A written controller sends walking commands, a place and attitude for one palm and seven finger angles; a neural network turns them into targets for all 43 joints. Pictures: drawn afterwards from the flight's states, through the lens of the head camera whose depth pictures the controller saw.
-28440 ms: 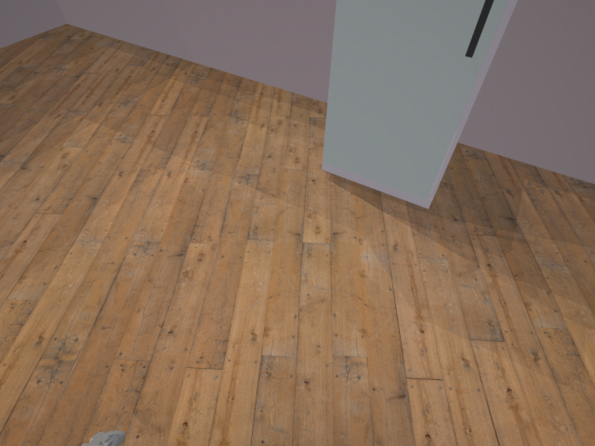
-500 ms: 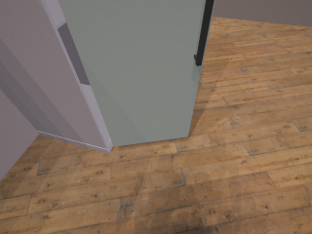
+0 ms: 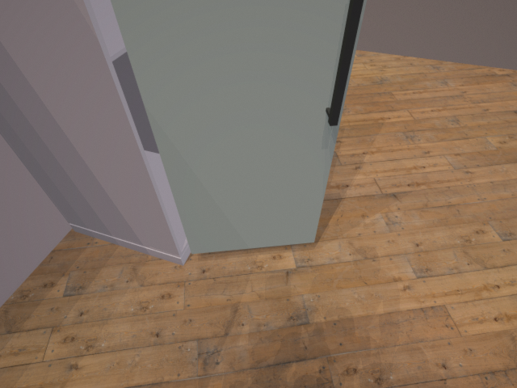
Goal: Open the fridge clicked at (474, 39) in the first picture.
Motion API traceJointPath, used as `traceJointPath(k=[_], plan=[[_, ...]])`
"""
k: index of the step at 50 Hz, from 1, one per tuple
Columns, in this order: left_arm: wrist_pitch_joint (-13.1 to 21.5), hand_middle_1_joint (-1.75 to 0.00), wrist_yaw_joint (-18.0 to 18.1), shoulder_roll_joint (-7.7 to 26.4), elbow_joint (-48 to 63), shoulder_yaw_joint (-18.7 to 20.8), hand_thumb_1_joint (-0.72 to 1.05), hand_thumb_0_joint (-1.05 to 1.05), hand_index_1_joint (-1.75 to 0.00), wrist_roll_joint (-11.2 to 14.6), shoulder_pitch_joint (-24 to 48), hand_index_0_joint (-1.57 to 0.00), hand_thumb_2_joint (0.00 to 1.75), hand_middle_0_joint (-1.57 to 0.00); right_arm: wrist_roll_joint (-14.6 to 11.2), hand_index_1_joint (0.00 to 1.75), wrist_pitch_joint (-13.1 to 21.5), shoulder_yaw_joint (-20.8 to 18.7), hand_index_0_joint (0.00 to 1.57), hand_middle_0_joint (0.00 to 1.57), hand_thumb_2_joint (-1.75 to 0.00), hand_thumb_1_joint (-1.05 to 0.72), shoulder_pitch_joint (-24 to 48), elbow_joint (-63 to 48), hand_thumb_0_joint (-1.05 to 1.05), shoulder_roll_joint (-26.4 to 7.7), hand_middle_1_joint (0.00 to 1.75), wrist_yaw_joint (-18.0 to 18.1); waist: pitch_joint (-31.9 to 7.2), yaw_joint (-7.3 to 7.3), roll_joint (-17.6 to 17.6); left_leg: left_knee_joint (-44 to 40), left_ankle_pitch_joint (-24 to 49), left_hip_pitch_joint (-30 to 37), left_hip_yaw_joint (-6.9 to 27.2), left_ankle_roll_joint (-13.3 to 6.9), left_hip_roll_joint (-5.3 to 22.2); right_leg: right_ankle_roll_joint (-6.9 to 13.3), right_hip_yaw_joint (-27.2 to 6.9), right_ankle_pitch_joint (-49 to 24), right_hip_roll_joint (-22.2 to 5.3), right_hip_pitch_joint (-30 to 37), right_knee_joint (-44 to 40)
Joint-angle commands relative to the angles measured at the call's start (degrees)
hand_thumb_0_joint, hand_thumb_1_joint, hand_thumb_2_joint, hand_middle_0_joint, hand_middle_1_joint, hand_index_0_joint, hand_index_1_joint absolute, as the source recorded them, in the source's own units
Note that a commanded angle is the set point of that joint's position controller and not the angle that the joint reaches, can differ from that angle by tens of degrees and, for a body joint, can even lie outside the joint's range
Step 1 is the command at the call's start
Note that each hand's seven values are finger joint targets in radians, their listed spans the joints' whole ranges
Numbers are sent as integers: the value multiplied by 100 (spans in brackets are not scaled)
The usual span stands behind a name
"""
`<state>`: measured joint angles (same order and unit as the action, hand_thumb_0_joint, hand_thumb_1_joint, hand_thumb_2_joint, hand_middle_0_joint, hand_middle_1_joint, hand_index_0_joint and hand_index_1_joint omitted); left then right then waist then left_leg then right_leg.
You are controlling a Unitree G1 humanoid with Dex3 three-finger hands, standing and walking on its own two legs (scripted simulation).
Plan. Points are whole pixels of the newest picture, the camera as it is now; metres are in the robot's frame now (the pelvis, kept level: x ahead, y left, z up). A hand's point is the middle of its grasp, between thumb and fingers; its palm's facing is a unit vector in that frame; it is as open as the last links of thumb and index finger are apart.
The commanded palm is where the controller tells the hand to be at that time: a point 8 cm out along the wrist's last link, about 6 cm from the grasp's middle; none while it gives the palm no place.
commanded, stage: let the arm hang, fingers relaxed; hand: right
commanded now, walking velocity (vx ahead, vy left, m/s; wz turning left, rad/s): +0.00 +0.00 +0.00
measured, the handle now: (343, 51) +0.79 -0.14 +0.17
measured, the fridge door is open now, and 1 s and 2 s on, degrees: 65 65 65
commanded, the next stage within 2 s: look to check the result in 0.06 s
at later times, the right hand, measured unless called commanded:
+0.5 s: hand out of the picture -0.02 -0.17 -0.18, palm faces -0.01 +0.98 -0.18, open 7.4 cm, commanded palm none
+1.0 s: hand out of the picture +0.02 -0.16 -0.18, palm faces -0.01 +0.98 -0.19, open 7.4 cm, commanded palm none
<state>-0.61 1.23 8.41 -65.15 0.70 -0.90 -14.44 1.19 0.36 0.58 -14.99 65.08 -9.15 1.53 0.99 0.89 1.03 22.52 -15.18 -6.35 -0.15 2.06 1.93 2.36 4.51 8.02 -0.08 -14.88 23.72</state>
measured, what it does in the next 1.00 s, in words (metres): stands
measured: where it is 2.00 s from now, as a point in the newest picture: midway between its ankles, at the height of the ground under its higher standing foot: outside the picture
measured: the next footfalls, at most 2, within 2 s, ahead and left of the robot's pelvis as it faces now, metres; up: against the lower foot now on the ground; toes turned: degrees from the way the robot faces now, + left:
none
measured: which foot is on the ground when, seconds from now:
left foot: down 0.00-1.00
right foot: down 0.00-1.00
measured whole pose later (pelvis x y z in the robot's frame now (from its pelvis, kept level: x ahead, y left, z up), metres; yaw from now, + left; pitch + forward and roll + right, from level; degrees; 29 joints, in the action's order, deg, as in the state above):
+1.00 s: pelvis +0.02 +0.01 +0.00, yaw +0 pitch +0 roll +0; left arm -0.3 1.3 9.3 -65.7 0.7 -0.7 -11.9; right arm 1.0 0.8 0.3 -14.4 65.4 -10.0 1.5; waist 2.6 0.5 0.8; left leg 20.8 -15.9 -4.5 -0.2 1.1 1.1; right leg 1.2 4.4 9.3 -0.9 -13.5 23.1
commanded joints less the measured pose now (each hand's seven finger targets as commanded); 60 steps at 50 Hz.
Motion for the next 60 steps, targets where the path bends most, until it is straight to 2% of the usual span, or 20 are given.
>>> traceJointPath(k=[1, 7, 10, 17, 18, 22, 28, 31, 34, 42, 43, 52, 54, 60], plan=[[72, -30, 65, 653, 176, 121, 90, 0, -30, -18, -268, -20, 90, -20, -18, 30, 38, -121, 20, 20, -90, -90, -494, -72, 0, -558, 30, 57, 251, -34, -266, -481, 195, -597, 202, -330, 304, -46, -730, 216, -599, 357, -599], [54, -30, 69, 692, 193, 131, 90, 0, -30, -17, -272, -20, 90, -20, -12, 30, 17, -121, 20, 20, -90, -90, -558, -35, 0, -545, 30, 52, 334, -40, -238, -473, 41, -648, 171, -326, 277, -33, -792, 600, -619, 324, -733], [55, -30, 65, 690, 198, 139, 90, 0, -30, -10, -274, -20, 90, -20, -12, 30, 39, -113, 20, 20, -90, -90, -575, -32, 0, -555, 30, 56, 267, -25, -82, -501, 135, -652, 197, -335, 305, -28, -735, 364, -605, 430, -622], [56, -30, 67, 722, 184, 141, 90, 0, -30, -3, -218, -20, 90, -20, -16, 30, 42, -110, 20, 20, -90, -90, -609, 1, 0, -555, 30, 62, 225, -19, -119, -508, 148, -693, 227, -330, 315, -25, -707, 262, -626, 551, -583], [52, -30, 63, 746, 189, 148, 90, 0, -30, 12, -219, -20, 90, -20, -12, 30, 54, -107, 20, 20, -90, -90, -605, -13, 0, -608, 30, 68, 253, -29, -24, -533, 169, -681, 235, -338, 314, -24, -697, 177, -624, 541, -540], [41, -30, 60, 724, 165, 137, 90, 0, -30, -2, -167, -20, 90, -20, -20, 30, 46, -96, 20, 20, -90, -90, -571, 3, 0, -584, 30, 66, 355, -12, -61, -560, 76, -742, 260, -338, 321, -47, -693, 299, -613, 499, -569], [57, -30, 57, 771, 164, 140, 90, 0, -30, 10, -100, -20, 90, -20, -17, 30, 66, -109, 20, 20, -90, -90, -547, -15, 0, -639, 30, 67, 229, -29, -96, -576, 223, -666, 273, -344, 338, -49, -664, 45, -618, 605, -484], [52, -30, 60, 727, 151, 125, 90, 0, -30, -7, -76, -20, 90, -20, -21, 30, 52, -101, 20, 20, -90, -90, -490, -11, 0, -593, 30, 63, 348, -20, -150, -577, 207, -693, 265, -335, 333, -67, -662, 113, -613, 534, -529], [61, -30, 60, 730, 156, 128, 90, 0, -30, -2, -56, -20, 90, -20, -21, 30, 64, -110, 20, 20, -90, -90, -458, -33, 0, -615, 30, 64, 269, -29, -61, -581, 318, -643, 267, -333, 346, -63, -654, -70, -621, 578, -462], [92, -30, 66, 772, 135, 123, 90, 0, -30, -2, -20, -20, 90, -20, -31, 30, 91, -125, 20, 20, -90, -90, -378, -68, 0, -667, 30, 61, 125, -36, -131, -577, 625, -483, 305, -338, 368, -59, -640, -435, -634, 667, -393], [96, -30, 66, 821, 149, 137, 90, 0, -30, 12, -2, -20, 90, -20, -27, 30, 104, -134, 20, 20, -90, -90, -399, -82, 0, -719, 30, 66, 77, -45, -38, -580, 725, -462, 304, -342, 367, -51, -651, -572, -639, 723, -349], [107, -30, 81, 833, 113, 119, 90, 0, -30, 0, 35, -20, 90, -20, -34, 30, 89, -147, 20, 20, -90, -90, -305, -87, 0, -719, 30, 63, 95, -33, -168, -600, 780, -364, 294, -339, 368, -57, -636, -677, -666, 768, -404], [103, -30, 80, 857, 119, 126, 90, 0, -30, 7, 81, -20, 90, -20, -38, 30, 95, -142, 20, 20, -90, -90, -289, -78, 0, -746, 30, 64, 149, -31, -57, -631, 786, -406, 289, -338, 375, -63, -639, -671, -675, 796, -400], [106, -30, 82, 867, 116, 112, 90, 0, -30, -1, 80, -20, 90, -20, -40, 30, 97, -140, 20, 20, -90, -90, -305, -78, 0, -738, 30, 63, 121, -36, -99, -661, 858, -362, 311, -342, 391, -62, -617, -728, -679, 853, -413]])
